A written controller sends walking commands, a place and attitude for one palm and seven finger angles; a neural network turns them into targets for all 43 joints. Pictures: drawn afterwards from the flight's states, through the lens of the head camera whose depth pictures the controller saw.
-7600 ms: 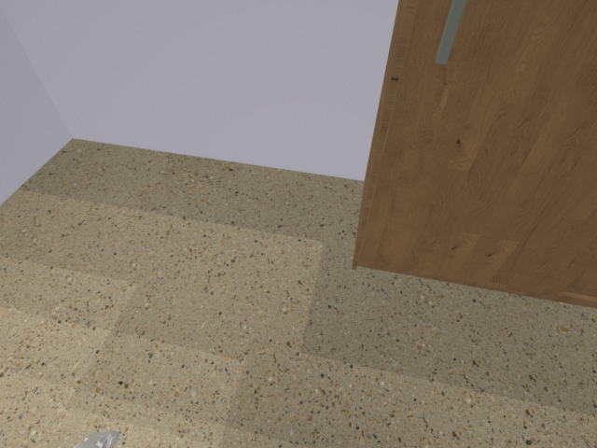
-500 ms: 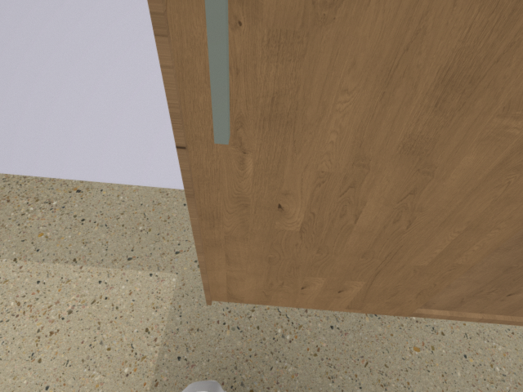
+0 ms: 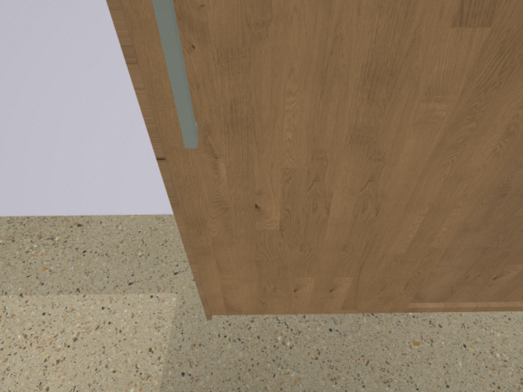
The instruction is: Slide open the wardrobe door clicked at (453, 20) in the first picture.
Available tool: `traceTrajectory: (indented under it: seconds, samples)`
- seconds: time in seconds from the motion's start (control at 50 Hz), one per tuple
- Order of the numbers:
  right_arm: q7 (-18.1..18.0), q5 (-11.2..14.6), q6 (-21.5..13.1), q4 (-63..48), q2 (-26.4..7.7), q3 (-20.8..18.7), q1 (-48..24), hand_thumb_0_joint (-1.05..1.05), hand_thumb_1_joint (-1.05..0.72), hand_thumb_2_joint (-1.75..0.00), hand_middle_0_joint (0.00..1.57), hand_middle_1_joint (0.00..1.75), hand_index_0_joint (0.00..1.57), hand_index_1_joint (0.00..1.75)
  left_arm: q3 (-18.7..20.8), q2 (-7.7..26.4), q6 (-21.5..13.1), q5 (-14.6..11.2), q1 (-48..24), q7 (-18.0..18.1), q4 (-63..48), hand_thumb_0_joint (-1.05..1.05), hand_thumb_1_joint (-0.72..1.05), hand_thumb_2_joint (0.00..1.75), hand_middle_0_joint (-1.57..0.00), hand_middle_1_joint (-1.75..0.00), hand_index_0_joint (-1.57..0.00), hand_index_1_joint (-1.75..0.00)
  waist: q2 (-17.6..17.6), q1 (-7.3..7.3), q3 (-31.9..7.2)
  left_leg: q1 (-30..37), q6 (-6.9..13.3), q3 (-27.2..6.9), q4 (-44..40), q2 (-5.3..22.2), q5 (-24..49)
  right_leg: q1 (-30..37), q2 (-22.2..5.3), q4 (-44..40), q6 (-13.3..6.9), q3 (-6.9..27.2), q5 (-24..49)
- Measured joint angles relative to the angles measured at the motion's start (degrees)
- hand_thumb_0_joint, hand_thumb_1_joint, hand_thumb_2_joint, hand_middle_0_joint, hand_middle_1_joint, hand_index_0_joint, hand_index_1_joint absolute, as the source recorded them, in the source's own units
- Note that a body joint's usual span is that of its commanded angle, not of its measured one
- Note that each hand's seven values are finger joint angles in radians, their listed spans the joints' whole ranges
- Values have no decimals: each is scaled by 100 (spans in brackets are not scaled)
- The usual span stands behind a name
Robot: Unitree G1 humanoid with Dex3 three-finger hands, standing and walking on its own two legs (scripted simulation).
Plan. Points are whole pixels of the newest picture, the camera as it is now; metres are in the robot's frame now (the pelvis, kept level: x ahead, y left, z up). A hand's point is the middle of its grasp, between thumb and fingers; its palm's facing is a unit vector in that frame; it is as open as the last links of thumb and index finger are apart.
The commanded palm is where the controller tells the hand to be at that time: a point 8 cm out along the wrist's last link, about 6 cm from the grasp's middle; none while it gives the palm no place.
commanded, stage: come to a stop and stand still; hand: left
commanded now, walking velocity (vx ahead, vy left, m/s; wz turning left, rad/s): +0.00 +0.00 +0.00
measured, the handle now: (178, 62) +0.52 +0.16 +0.27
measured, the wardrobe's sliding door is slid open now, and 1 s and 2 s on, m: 0.00 0.00 0.00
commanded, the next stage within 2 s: look again from close up in 0.90 s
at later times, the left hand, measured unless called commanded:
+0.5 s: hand out of the picture -0.04 +0.17 -0.18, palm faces +0.02 -0.98 -0.17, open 7.3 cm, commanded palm none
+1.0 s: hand out of the picture +0.02 +0.24 -0.17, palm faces -0.01 -0.97 -0.26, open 7.3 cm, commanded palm none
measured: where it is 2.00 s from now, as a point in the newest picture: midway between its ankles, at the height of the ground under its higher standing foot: outside the picture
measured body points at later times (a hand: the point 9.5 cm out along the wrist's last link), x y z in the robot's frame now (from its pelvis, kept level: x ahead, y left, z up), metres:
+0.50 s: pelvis -0.02 +0.01 +0.00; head -0.01 +0.01 +0.45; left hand -0.04 +0.22 -0.16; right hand -0.04 -0.19 -0.16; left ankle +0.05 +0.14 -0.73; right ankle -0.03 -0.12 -0.73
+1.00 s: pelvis +0.00 +0.03 +0.00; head +0.01 +0.04 +0.45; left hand +0.02 +0.29 -0.15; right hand +0.06 -0.21 -0.15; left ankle +0.05 +0.14 -0.73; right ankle -0.03 -0.12 -0.73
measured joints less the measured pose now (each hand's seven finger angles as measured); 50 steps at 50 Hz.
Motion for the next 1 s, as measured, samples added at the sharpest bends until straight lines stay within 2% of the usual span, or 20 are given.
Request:
traceTrajectory:
  seconds: [0.02, 0.08, 0.18, 0.42, 0.46, 0.5, 0.54, 0.6, 0.76, 1.0]
  samples:
    - [-30, 2, -20, 102, 32, 20, 44, -1, -92, -90, 19, 30, 20, 29, -10, -1, -6, -10, -65, -4, 55, 0, 91, 90, -20, -30, -20, -30, -60, -37, 48, 16, -29, -37, -33, -31, -21, -4, -26, 52, 2, -36, -34]
    - [-65, 12, -47, 343, 164, 127, 158, 0, -91, -90, 19, 30, 20, 29, -25, -16, -46, -39, -220, -6, 117, 0, 91, 90, -20, -30, -20, -30, -233, 19, 216, 115, -93, -21, -161, -65, 95, 76, -62, -46, -4, -22, 57]
    - [-67, 13, -46, 516, 374, 209, 297, 0, -91, -90, 19, 30, 20, 29, -26, -21, -45, -51, -329, 1, 192, 1, 92, 90, -20, -30, -20, -30, -278, 20, 356, 162, -104, -36, -361, -46, 280, 112, -34, -220, -21, -39, 217]
    - [-51, -3, -75, 471, 661, 191, 299, 0, -90, -90, 19, 30, 20, 29, 42, -8, -45, -20, -148, 21, 236, 0, 92, 90, -20, -30, -20, -30, -232, 10, 308, 8, -41, -2, -318, -93, 292, -51, -86, -167, 30, -7, 234]
    - [0, 3, -64, 347, 596, 212, 241, 0, -90, -90, 19, 30, 20, 29, -24, -49, -142, 21, -79, 92, 176, 0, 91, 90, -20, -30, -20, -30, -126, 46, 312, -180, -40, -40, 17, -39, 58, -96, -19, -161, 47, -4, 248]
    - [39, -31, -63, 159, 501, 217, 208, 1, -91, -90, 20, 30, 20, 29, -73, -75, -196, 39, 30, 104, 72, 0, 91, 90, -20, -30, -20, -30, -45, -12, 295, -340, 17, -73, 317, -26, -75, -181, 4, -10, 66, -6, 171]
    - [54, -42, -126, 22, 409, 207, 230, 1, -91, -90, 20, 30, 20, 29, -86, -69, -199, 43, 56, 93, 21, 0, 91, 90, -20, -30, -20, -30, -27, -58, 281, -397, 74, -68, 519, -86, -90, -231, -58, 222, 102, -2, 14]
    - [36, -35, -177, -105, 310, 216, 260, 2, -92, -90, 19, 30, 20, 29, -69, -19, -168, 43, 11, 95, -65, 0, 91, 90, -20, -30, -20, -30, -31, -35, 208, -394, 162, -18, 650, -196, -283, -248, -176, 393, 113, 31, -142]
    - [35, -18, -183, -203, 146, 238, 51, 2, -93, -90, 19, 30, 20, 29, -37, 266, -184, 49, -143, 70, -297, 0, 91, 90, -20, -30, -20, -30, -160, 58, 117, -197, 267, 132, 338, -363, -192, -170, -359, 267, 192, 150, -109]
    - [81, 2, -250, -251, -21, 281, -391, 0, -91, -90, 20, 30, 20, 29, -36, 609, -169, 51, -311, -4, -328, 0, 91, 90, -20, -30, -20, -30, -261, 121, 221, -39, 238, 174, 50, -349, -80, -48, -350, 2, 271, 187, 20]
